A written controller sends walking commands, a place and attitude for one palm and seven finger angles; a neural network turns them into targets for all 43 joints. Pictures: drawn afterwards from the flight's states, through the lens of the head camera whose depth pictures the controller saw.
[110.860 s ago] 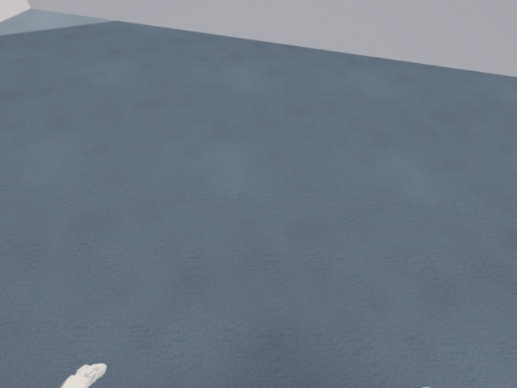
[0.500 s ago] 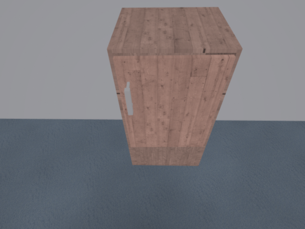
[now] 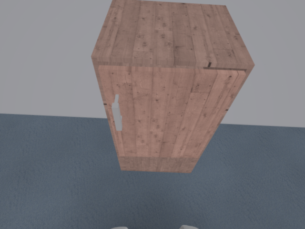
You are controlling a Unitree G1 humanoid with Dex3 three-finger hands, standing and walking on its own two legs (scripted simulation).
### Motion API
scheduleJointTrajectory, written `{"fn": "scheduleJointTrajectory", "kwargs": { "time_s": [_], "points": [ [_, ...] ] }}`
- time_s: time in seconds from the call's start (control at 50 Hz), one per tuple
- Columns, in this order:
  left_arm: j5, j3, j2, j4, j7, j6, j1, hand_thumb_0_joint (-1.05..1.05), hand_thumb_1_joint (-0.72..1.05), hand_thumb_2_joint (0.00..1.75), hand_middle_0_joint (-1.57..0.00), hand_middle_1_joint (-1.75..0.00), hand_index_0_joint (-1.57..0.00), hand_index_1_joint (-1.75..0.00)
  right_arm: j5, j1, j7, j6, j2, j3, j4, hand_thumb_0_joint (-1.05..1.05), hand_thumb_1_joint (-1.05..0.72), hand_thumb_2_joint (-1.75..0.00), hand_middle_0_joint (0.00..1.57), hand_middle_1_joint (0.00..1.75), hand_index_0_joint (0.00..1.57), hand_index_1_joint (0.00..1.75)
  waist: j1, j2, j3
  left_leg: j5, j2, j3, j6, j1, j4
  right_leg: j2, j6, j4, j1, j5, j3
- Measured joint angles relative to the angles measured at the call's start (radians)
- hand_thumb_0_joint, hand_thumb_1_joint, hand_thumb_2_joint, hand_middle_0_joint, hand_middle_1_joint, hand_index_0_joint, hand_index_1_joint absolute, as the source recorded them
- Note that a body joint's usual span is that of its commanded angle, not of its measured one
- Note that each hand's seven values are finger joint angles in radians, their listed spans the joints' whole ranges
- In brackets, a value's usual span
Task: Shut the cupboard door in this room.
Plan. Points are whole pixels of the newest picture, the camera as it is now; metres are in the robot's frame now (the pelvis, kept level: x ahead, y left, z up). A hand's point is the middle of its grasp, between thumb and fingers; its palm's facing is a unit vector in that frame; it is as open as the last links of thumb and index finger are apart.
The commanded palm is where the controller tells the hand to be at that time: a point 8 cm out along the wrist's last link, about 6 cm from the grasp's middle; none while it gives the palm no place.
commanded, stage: come to a stop and stand still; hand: left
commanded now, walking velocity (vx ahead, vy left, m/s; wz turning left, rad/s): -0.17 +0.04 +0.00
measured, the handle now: (118, 113) +0.47 +0.15 -0.05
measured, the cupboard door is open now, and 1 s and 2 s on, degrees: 1 1 1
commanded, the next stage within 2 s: look again from close up in 0.80 s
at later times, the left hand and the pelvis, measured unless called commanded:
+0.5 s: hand out of the picture +0.05 +0.18 -0.18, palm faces +0.09 -0.97 -0.20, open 7.4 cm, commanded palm none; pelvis +0.00 -0.01 -0.01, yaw +2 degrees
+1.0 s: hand out of the picture -0.02 +0.17 -0.18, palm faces -0.01 -0.98 -0.18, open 7.3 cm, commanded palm none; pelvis -0.03 +0.00 +0.00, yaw +0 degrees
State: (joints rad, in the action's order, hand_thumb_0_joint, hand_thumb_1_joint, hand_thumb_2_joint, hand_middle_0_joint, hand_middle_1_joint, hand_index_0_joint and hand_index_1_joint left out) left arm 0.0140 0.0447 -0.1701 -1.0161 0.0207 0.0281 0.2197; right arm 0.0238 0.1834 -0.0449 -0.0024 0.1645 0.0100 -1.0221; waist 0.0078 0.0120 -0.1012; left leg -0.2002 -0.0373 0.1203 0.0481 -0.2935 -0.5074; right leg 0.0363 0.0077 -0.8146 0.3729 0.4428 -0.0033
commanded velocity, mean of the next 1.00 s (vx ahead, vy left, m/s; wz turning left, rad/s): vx -0.03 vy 0.05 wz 0.00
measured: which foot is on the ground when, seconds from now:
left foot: down 0.00-0.14, up 0.16-0.44, down 0.46-1.00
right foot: up 0.00-0.10, down 0.12-0.48, up 0.50-0.66, down 0.68-1.00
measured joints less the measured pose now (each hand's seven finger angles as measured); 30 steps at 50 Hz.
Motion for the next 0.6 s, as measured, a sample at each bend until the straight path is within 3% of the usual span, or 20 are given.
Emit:
{"fn": "scheduleJointTrajectory", "kwargs": {
  "time_s": [0.1,0.14,0.22,0.3,0.36,0.4,0.46,0.52,0.6],
  "points": [
    [0.008,0.011,-0.039,0.026,-0.002,-0.001,-0.003,0.00,0.92,0.89,-0.19,-0.30,-0.20,-0.30,-0.008,0.007,0.017,-0.031,-0.001,0.019,-0.009,0.00,-0.93,-0.90,0.21,0.30,0.20,0.30,0.003,0.007,0.016,-0.042,-0.020,-0.006,-0.041,-0.003,-0.051,0.011,0.004,0.197,-0.049,-0.200,0.000],
    [0.013,0.011,-0.044,0.022,0.000,-0.005,0.003,0.00,0.92,0.89,-0.19,-0.30,-0.20,-0.30,-0.012,0.005,0.024,-0.041,0.004,0.030,-0.005,0.00,-0.92,-0.90,0.21,0.30,0.20,0.30,0.005,0.009,0.026,-0.078,-0.022,-0.007,-0.057,-0.018,-0.098,0.009,0.009,0.207,-0.056,-0.184,0.011],
    [0.017,-0.007,-0.013,0.011,-0.004,-0.002,-0.006,0.00,0.91,0.89,-0.19,-0.30,-0.20,-0.30,-0.012,0.001,0.029,-0.059,0.039,0.052,0.014,0.00,-0.92,-0.90,0.20,0.30,0.20,0.30,-0.012,-0.026,0.028,-0.277,0.026,-0.070,-0.068,-0.064,-0.293,0.008,0.002,0.212,-0.064,-0.159,-0.003],
    [0.017,-0.008,0.008,0.022,0.003,-0.010,-0.026,0.00,0.91,0.89,-0.20,-0.30,-0.20,-0.30,-0.015,-0.006,0.032,-0.063,0.057,0.055,0.021,0.00,-0.92,-0.90,0.20,0.30,0.20,0.30,-0.004,-0.019,0.022,-0.320,0.067,-0.093,-0.082,-0.084,-0.437,0.021,0.001,0.269,-0.073,-0.198,-0.002],
    [0.018,-0.003,0.005,0.036,0.008,-0.015,-0.039,0.00,0.90,0.89,-0.20,-0.30,-0.20,-0.30,-0.017,-0.010,0.035,-0.061,0.056,0.050,0.026,0.00,-0.92,-0.90,0.20,0.30,0.20,0.30,0.007,0.003,0.019,-0.319,0.070,-0.097,-0.092,-0.056,-0.380,0.036,0.009,0.301,-0.071,-0.223,-0.005],
    [0.019,0.001,-0.003,0.041,0.009,-0.015,-0.043,0.00,0.90,0.89,-0.20,-0.30,-0.20,-0.30,-0.019,-0.013,0.036,-0.055,0.051,0.045,0.030,0.00,-0.92,-0.90,0.20,0.30,0.20,0.30,0.012,0.020,0.020,-0.281,0.064,-0.096,-0.094,-0.016,-0.264,0.045,0.017,0.304,-0.064,-0.232,-0.006],
    [0.011,0.006,-0.017,0.037,0.010,-0.006,-0.036,0.00,0.90,0.89,-0.20,-0.30,-0.20,-0.30,-0.018,-0.004,0.037,-0.032,0.049,0.036,0.039,0.00,-0.91,-0.90,0.20,0.30,0.20,0.30,0.009,0.023,0.035,-0.098,0.039,-0.098,-0.084,0.080,-0.010,0.043,0.037,0.257,-0.038,-0.215,-0.014],
    [0.003,0.011,-0.040,0.014,0.012,0.021,-0.029,0.00,0.90,0.89,-0.20,-0.30,-0.20,-0.30,-0.005,0.004,0.031,-0.029,0.019,0.023,0.026,0.00,-0.91,-0.90,0.20,0.30,0.20,0.30,0.017,0.058,0.042,-0.105,0.054,-0.083,-0.038,0.094,-0.019,0.035,0.024,0.176,-0.030,-0.086,0.017],
    [0.004,0.006,-0.050,-0.011,0.006,0.038,-0.006,0.00,0.91,0.89,-0.20,-0.30,-0.20,-0.30,0.001,0.020,0.020,-0.025,-0.011,0.003,0.017,0.00,-0.91,-0.90,0.20,0.30,0.20,0.30,0.021,0.054,0.063,-0.098,0.051,-0.072,-0.022,0.117,0.019,-0.003,0.006,0.092,-0.049,-0.032,0.018]
  ]
}}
